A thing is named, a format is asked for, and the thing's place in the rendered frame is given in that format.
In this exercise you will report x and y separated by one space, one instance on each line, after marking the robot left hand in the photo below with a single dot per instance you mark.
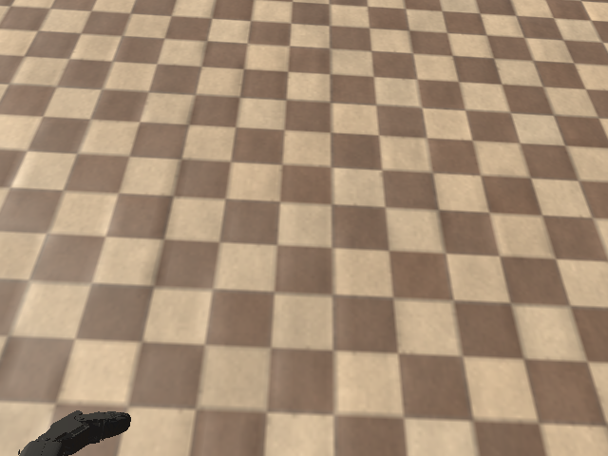
75 431

